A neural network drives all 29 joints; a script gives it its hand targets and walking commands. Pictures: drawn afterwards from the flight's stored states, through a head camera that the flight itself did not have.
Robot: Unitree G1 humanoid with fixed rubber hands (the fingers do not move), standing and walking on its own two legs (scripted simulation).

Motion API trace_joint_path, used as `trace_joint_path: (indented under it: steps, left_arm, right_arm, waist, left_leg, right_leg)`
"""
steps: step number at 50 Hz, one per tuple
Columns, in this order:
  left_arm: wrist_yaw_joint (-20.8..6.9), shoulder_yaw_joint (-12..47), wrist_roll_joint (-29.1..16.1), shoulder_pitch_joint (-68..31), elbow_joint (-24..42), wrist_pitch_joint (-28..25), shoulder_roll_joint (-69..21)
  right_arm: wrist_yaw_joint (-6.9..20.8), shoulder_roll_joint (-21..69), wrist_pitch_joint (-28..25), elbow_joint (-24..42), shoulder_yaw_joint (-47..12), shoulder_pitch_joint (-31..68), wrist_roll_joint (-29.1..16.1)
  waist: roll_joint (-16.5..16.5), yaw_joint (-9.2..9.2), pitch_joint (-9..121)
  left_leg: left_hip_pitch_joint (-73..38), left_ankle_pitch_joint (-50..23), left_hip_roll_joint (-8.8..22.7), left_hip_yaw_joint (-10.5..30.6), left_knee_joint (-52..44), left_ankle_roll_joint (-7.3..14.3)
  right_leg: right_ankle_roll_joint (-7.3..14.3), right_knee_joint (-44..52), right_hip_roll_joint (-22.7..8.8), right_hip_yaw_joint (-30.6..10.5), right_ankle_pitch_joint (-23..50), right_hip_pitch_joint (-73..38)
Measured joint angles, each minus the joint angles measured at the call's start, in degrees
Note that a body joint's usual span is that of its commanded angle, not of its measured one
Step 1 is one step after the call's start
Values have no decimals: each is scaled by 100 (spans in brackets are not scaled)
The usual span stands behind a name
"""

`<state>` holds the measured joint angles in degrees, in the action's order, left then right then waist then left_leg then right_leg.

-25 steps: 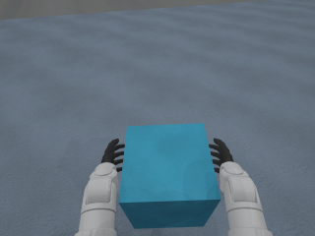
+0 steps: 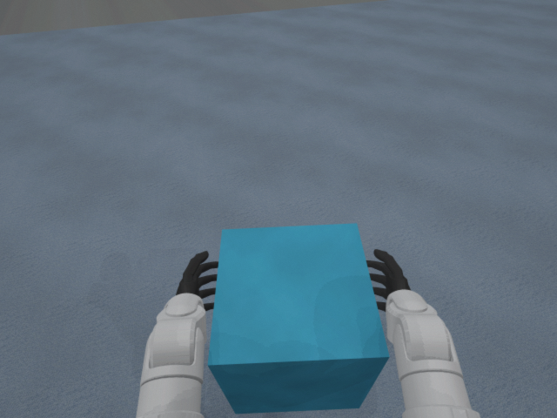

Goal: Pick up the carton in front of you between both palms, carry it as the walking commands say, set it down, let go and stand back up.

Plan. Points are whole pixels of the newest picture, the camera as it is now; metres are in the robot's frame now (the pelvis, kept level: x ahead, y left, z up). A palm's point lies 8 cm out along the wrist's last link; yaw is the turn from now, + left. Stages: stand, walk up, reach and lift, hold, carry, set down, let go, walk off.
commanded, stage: hold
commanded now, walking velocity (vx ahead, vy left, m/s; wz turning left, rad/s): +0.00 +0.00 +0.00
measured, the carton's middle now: (293, 322) +0.29 +0.00 -0.04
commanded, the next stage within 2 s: set down in 0.64 s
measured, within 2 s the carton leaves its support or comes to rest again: neither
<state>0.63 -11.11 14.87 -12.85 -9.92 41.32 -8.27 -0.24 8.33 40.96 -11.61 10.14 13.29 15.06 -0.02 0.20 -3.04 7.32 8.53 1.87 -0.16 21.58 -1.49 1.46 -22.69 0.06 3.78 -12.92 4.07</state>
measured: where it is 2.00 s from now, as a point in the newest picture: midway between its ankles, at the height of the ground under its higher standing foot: outside the picture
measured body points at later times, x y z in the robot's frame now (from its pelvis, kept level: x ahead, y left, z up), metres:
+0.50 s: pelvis -0.01 +0.04 +0.00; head -0.05 +0.05 +0.45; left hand +0.31 +0.17 +0.04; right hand +0.28 -0.14 +0.04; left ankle +0.04 +0.14 -0.74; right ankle +0.00 -0.10 -0.74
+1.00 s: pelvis +0.00 +0.02 -0.01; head +0.03 +0.03 +0.44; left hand +0.35 +0.17 -0.01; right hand +0.33 -0.14 -0.01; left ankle +0.04 +0.14 -0.74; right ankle +0.00 -0.10 -0.74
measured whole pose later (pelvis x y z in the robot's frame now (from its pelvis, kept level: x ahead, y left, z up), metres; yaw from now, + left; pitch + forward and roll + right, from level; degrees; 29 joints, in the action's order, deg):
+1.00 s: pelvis +0.00 +0.02 -0.01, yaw -4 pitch -1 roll +0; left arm -3.6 -28.0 25.0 -29.4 -28.0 29.9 -10.9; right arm 1.9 12.6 29.0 -29.1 27.2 28.4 24.9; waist -1.5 2.2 -5.1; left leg 16.5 12.6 -1.3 1.9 30.2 0.0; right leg -0.1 -31.8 1.6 -4.2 -15.7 14.9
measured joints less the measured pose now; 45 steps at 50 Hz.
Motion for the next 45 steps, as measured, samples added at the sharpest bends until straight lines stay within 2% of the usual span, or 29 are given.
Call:
trace_joint_path:
  steps: [5,20,37,45]
  left_arm:
    - [-45,-81,88,-168,-227,-31,-36]
    - [-97,-378,316,-489,-642,-8,-116]
    - [-98,-475,345,-602,-739,-18,-147]
    - [-275,-1266,728,-1226,-1409,-494,-282]
  right_arm:
    - [4,12,-10,-102,123,58,25]
    - [130,99,-38,-606,488,411,259]
    - [158,125,-35,-676,599,503,326]
    - [208,325,-536,-1364,1304,1099,676]
  waist:
    - [-11,-37,-47]
    - [-106,4,39]
    - [-110,31,126]
    - [-139,133,-31]
  left_leg:
    - [-161,9,-70,92,-9,20]
    - [-274,69,-273,42,81,215]
    - [-279,145,-356,92,65,259]
    - [89,297,-338,136,393,206]
  right_leg:
    - [-44,58,42,-212,80,-122]
    - [-200,-27,2,-648,116,-143]
    - [-238,-10,26,-843,43,-143]
    - [-184,-435,86,-845,-157,267]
